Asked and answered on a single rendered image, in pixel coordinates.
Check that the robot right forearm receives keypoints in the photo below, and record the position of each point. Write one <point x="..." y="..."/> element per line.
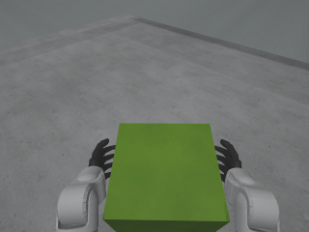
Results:
<point x="256" y="208"/>

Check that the robot left hand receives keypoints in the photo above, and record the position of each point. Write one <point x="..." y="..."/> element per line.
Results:
<point x="98" y="157"/>

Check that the carton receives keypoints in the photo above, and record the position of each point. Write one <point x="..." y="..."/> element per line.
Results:
<point x="165" y="177"/>

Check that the robot left forearm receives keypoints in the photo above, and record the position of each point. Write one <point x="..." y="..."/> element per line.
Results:
<point x="77" y="206"/>

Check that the robot right hand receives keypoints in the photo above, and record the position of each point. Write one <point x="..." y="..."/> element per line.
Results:
<point x="231" y="160"/>

